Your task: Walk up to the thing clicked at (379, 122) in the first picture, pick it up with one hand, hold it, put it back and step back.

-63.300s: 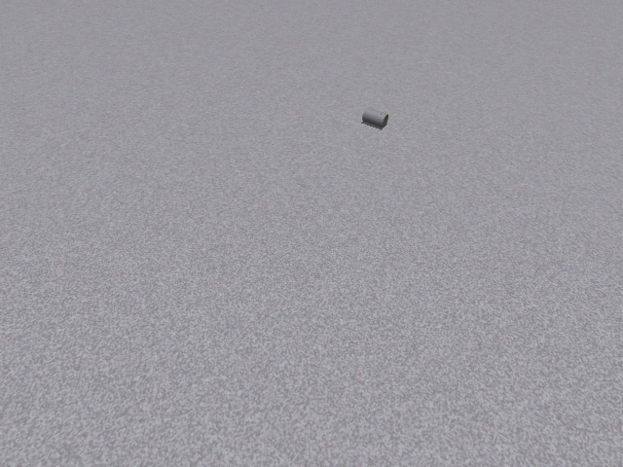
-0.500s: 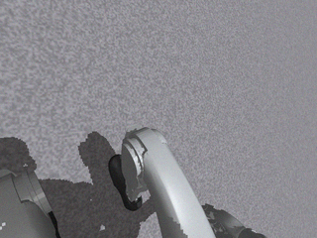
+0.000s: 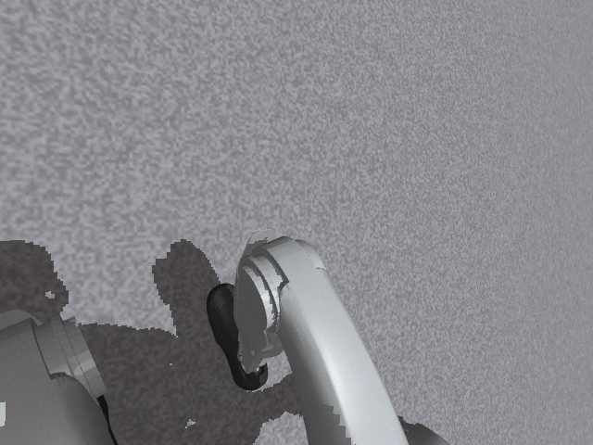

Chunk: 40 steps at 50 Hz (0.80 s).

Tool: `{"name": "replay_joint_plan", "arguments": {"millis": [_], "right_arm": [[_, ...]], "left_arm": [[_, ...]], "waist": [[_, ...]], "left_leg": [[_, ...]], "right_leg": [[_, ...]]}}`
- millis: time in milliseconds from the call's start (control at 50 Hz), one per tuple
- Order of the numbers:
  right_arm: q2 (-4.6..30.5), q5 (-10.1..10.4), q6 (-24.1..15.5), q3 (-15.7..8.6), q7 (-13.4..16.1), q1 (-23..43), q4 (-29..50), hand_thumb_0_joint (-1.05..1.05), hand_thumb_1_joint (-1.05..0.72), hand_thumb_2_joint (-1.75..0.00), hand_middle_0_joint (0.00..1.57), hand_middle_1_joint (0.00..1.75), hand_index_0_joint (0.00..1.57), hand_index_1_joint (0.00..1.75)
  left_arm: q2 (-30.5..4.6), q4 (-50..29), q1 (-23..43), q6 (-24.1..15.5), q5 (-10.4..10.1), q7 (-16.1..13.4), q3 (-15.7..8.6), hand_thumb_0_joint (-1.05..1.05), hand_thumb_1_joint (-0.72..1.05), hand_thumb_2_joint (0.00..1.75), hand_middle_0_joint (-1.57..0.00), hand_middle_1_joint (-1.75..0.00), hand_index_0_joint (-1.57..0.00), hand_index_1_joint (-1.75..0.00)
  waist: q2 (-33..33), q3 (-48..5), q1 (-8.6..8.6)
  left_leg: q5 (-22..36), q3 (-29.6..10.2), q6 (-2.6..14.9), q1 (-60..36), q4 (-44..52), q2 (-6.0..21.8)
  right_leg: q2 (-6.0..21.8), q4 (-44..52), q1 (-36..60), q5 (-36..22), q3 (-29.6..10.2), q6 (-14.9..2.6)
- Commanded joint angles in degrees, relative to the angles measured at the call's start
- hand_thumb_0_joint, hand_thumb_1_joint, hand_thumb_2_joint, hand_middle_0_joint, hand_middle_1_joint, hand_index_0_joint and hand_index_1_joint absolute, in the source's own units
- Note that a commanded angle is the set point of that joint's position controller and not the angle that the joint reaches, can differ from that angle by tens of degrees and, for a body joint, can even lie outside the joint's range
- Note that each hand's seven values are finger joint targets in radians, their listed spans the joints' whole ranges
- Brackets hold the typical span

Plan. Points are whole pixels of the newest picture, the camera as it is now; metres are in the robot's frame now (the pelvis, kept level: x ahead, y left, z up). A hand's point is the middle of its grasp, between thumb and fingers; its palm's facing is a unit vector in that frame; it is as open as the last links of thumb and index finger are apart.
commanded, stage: approach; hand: left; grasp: from above
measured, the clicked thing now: out of the picture +0.45 +0.51 -0.31
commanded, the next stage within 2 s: home in 0.58 s
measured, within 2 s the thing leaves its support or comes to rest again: neither
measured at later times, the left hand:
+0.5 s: hand out of the picture +0.38 +0.48 -0.04, palm faces -0.01 -0.39 -0.92, open 7.4 cm
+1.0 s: hand out of the picture +0.48 +0.45 -0.04, palm faces +0.29 -0.45 -0.84, open 7.4 cm
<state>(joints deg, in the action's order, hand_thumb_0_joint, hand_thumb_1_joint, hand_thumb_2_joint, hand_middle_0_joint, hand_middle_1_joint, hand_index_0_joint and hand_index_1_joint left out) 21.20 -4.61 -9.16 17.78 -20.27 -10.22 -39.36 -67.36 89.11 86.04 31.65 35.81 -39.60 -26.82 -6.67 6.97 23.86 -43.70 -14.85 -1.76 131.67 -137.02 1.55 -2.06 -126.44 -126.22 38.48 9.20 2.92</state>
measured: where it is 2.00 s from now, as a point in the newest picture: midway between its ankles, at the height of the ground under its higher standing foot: (176, 396)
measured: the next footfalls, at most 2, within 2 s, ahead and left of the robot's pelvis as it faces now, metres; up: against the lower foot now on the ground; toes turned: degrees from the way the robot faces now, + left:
none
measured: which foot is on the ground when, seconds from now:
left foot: down 0.00-1.00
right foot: down 0.00-1.00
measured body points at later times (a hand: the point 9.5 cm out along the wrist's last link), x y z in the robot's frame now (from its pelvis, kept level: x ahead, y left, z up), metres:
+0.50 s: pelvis -0.01 -0.01 +0.04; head +0.24 +0.09 +0.40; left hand +0.38 +0.49 +0.01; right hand +0.01 -0.28 -0.04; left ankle +0.04 +0.13 -0.32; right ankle +0.11 -0.12 -0.32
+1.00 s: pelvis +0.01 +0.00 +0.03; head +0.26 +0.09 +0.39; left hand +0.46 +0.46 +0.01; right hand +0.03 -0.26 -0.05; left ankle +0.04 +0.13 -0.32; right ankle +0.11 -0.12 -0.32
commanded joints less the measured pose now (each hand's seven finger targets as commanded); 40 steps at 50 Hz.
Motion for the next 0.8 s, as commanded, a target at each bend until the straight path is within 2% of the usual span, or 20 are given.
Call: {"name": "replay_joint_plan", "arguments": {"millis": [0, 40, 60, 80, 120, 140, 200, 260, 280, 320, 380, 400, 440, 460, 520, 540, 600, 660, 720, 780], "right_arm": [[19.13, 2.15, 1.07, -8.83, 0.09, -14.37, -3.93, 0.0, -0.9, -0.9, 0.2, 0.3, 0.2, 0.3], [17.66, 3.36, 1.49, -9.95, -0.51, -14.64, -4.43, 0.0, -0.9, -0.9, 0.2, 0.3, 0.2, 0.3], [16.95, 3.93, 1.83, -10.02, -0.82, -14.96, -4.97, 0.0, -0.9, -0.9, 0.2, 0.3, 0.2, 0.3], [16.38, 4.48, 1.99, -10.3, -1.17, -15.3, -6.08, 0.0, -0.9, -0.9, 0.2, 0.3, 0.2, 0.3], [16.61, 5.05, 2.23, -11.41, -1.19, -16.46, -6.42, 0.0, -0.9, -0.9, 0.2, 0.3, 0.2, 0.3], [17.59, 5.16, 2.47, -11.9, -0.86, -17.86, -6.33, 0.0, -0.9, -0.9, 0.2, 0.3, 0.2, 0.3], [19.04, 5.57, 3.09, -12.13, 0.0, -20.58, -5.76, 0.0, -0.9, -0.9, 0.2, 0.3, 0.2, 0.3], [17.66, 4.81, 3.55, -12.3, 1.48, -19.47, -7.45, 0.0, -0.9, -0.9, 0.2, 0.3, 0.2, 0.3], [17.22, 4.29, 3.44, -12.08, 2.12, -18.9, -7.95, 0.0, -0.9, -0.9, 0.2, 0.3, 0.2, 0.3], [16.04, 2.9, 3.05, -11.88, 3.19, -16.58, -8.74, 0.0, -0.9, -0.9, 0.2, 0.3, 0.2, 0.3], [14.89, 1.15, 1.4, -11.94, 4.83, -14.07, -10.18, 0.0, -0.9, -0.9, 0.2, 0.3, 0.2, 0.3], [15.76, 0.89, 0.49, -12.37, 5.49, -12.77, -8.92, 0.0, -0.9, -0.9, 0.2, 0.3, 0.2, 0.3], [15.36, -0.31, -0.59, -12.05, 6.36, -12.54, -9.4, 0.0, -0.9, -0.9, 0.2, 0.3, 0.2, 0.3], [15.53, -0.64, -1.19, -12.05, 6.94, -12.24, -9.52, 0.0, -0.9, -0.9, 0.2, 0.3, 0.2, 0.3], [15.49, -1.56, -2.72, -11.51, 8.47, -12.73, -10.21, 0.0, -0.9, -0.9, 0.2, 0.3, 0.2, 0.3], [15.71, -1.94, -3.21, -11.4, 8.83, -13.05, -10.1, 0.0, -0.9, -0.9, 0.2, 0.3, 0.2, 0.3], [15.81, -2.51, -3.9, -10.89, 9.56, -13.32, -9.35, 0.0, -0.9, -0.9, 0.2, 0.3, 0.2, 0.3], [16.07, -1.85, -4.17, -10.08, 9.49, -13.43, -9.14, 0.0, -0.9, -0.9, 0.2, 0.3, 0.2, 0.3], [16.71, -0.65, -3.67, -9.63, 8.6, -14.12, -8.32, 0.0, -0.9, -0.9, 0.2, 0.3, 0.2, 0.3], [16.79, 0.51, -3.44, -10.38, 7.57, -14.26, -7.24, 0.0, -0.9, -0.9, 0.2, 0.3, 0.2, 0.3]], "left_arm": [[-20.41, -24.07, 26.12, 0.14, 5.98, 0.72, 2.45, 0.0, 0.82, 0.9, -0.2, -0.3, -0.2, -0.3], [-17.04, -23.25, 25.84, 2.39, 7.69, 4.52, 4.59, 0.0, 0.9, 0.9, -0.2, -0.3, -0.2, -0.3], [-13.49, -18.37, 22.15, 3.96, 8.47, 6.79, 6.66, 0.0, 0.9, 0.9, -0.2, -0.3, -0.2, -0.3], [-9.55, -13.21, 19.22, 5.59, 9.3, 9.4, 8.98, 0.0, 0.9, 0.9, -0.2, -0.3, -0.2, -0.3], [-4.99, -5.4, 13.46, 8.09, 10.9, 14.13, 12.43, 0.0, 0.9, 0.9, -0.2, -0.3, -0.2, -0.3], [-4.19, 0.04, 9.66, 9.27, 11.35, 16.16, 12.83, 0.0, 0.9, 0.9, -0.2, -0.3, -0.2, -0.3], [-7.19, 2.92, 7.31, 11.02, 11.14, 19.27, 12.94, 0.0, 0.9, 0.9, -0.2, -0.3, -0.2, -0.3], [-9.14, 2.09, 9.76, 9.45, 11.28, 19.09, 12.41, 0.0, 0.9, 0.9, -0.2, -0.3, -0.2, -0.3], [-9.34, 2.39, 10.57, 8.51, 11.55, 18.84, 12.62, 0.0, 0.9, 0.9, -0.2, -0.3, -0.2, -0.3], [-8.89, 3.97, 9.89, 6.55, 12.63, 18.35, 13.6, 0.0, 0.9, 0.9, -0.2, -0.3, -0.2, -0.3], [-10.81, 3.25, 10.25, 4.12, 14.79, 16.37, 13.27, 0.0, 0.9, 0.9, -0.2, -0.3, -0.2, -0.3], [-11.68, 0.11, 11.72, 3.3, 15.34, 15.63, 12.66, 0.0, 0.9, 0.9, -0.2, -0.3, -0.2, -0.3], [-11.37, 1.15, 13.3, 1.8, 16.06, 13.02, 12.3, 0.0, 0.9, 0.9, -0.2, -0.3, -0.2, -0.3], [-11.29, 0.81, 13.41, 1.13, 15.95, 12.07, 12.21, 0.0, 0.9, 0.9, -0.2, -0.3, -0.2, -0.3], [-10.67, 1.02, 14.27, -0.58, 13.6, 9.11, 10.49, 0.0, 0.9, 0.9, -0.2, -0.3, -0.2, -0.3], [-10.65, 0.95, 14.24, -0.99, 12.63, 8.39, 10.35, 0.0, 0.9, 0.9, -0.2, -0.3, -0.2, -0.3], [-11.48, -0.02, 15.25, -0.99, 9.25, 7.05, 9.32, 0.0, 0.9, 0.9, -0.2, -0.3, -0.2, -0.3], [-13.48, -2.1, 18.27, 0.32, 8.0, 6.07, 8.0, 0.0, 0.9, 0.9, -0.2, -0.3, -0.2, -0.3], [-14.73, -3.62, 19.57, 2.13, 9.65, 5.65, 7.83, 0.0, 0.9, 0.9, -0.2, -0.3, -0.2, -0.3], [-17.21, -8.71, 21.53, 3.46, 11.51, 5.53, 5.68, 0.0, 0.9, 0.9, -0.2, -0.3, -0.2, -0.3]], "waist": [[57.81, -60.32, -6.2], [57.82, -59.13, -6.68], [54.67, -54.9, -6.19], [50.02, -51.17, -5.47], [38.05, -45.68, -4.31], [31.78, -43.36, -3.67], [20.91, -40.54, -1.55], [17.0, -39.94, -0.56], [17.02, -38.49, 0.0], [18.21, -36.95, -0.19], [25.65, -34.8, -1.76], [28.85, -35.55, -1.76], [31.58, -35.95, -1.2], [32.25, -35.75, -0.63], [33.42, -36.5, 0.09], [33.34, -37.17, 0.87], [31.99, -41.23, 1.04], [34.11, -47.17, -0.43], [37.91, -51.62, -1.98], [41.02, -56.78, -4.76]], "left_leg": [[32.68, 8.6, -0.33, -51.52, 14.7, 2.53], [34.49, 8.78, -0.3, -50.72, 14.21, 2.46], [33.65, 8.8, -0.1, -47.37, 14.21, 2.34], [31.47, 8.79, 0.25, -43.99, 14.23, 2.13], [26.08, 8.17, 1.41, -39.6, 16.31, 1.83], [24.16, 7.88, 2.1, -37.55, 17.46, 1.88], [18.97, 7.04, 4.3, -32.39, 20.58, 0.98], [17.01, 6.35, 4.91, -29.85, 22.3, 0.67], [16.81, 6.46, 4.92, -28.83, 22.23, 0.59], [15.35, 7.8, 4.72, -28.1, 22.66, 0.1], [10.9, 9.79, 3.52, -29.83, 23.54, -0.11], [10.72, 10.04, 2.86, -32.54, 23.98, -0.07], [9.28, 10.33, 2.23, -32.78, 24.23, 0.22], [8.03, 10.45, 2.19, -32.79, 23.69, 0.18], [7.46, 10.14, 1.7, -33.68, 23.77, 0.56], [7.25, 9.86, 1.7, -34.17, 23.8, 0.56], [8.39, 10.29, 1.86, -33.66, 23.09, 0.74], [12.27, 10.73, 1.57, -35.49, 22.67, 1.17], [16.81, 10.71, 1.29, -39.72, 21.32, 1.81], [23.16, 11.15, 1.09, -43.99, 20.54, 1.78]], "right_leg": [[-2.02, 8.86, 23.8, -25.02, 3.59, -3.74], [-2.26, 8.21, 20.66, -25.05, 3.67, -3.93], [-2.44, 7.84, 20.05, -24.7, 3.88, -3.84], [-2.65, 8.16, 19.35, -23.42, 4.53, -3.74], [-3.05, 10.82, 22.54, -20.76, 5.05, -3.21], [-3.31, 12.15, 23.84, -19.6, 5.24, -2.79], [-3.76, 15.73, 26.4, -16.45, 4.13, -2.29], [-3.65, 16.26, 26.64, -15.72, 2.98, -2.74], [-3.49, 16.2, 26.04, -15.95, 2.39, -2.86], [-3.22, 16.61, 27.3, -14.63, 1.24, -2.97], [-2.81, 17.62, 24.61, -9.28, 0.02, -4.05], [-2.45, 17.2, 23.54, -8.86, 0.11, -4.46], [-2.34, 17.01, 22.57, -7.72, 0.35, -4.92], [-2.3, 17.24, 21.64, -6.31, 0.16, -5.07], [-1.46, 16.82, 21.18, -6.38, 0.37, -4.89], [-1.49, 16.92, 21.81, -6.32, 0.34, -4.79], [-1.42, 17.39, 25.8, -7.23, -0.05, -4.02], [-0.7, 16.24, 26.85, -11.26, 0.18, -3.39], [-0.62, 15.03, 26.12, -14.95, 0.58, -3.17], [-0.95, 13.89, 27.38, -19.65, 0.92, -3.22]]}}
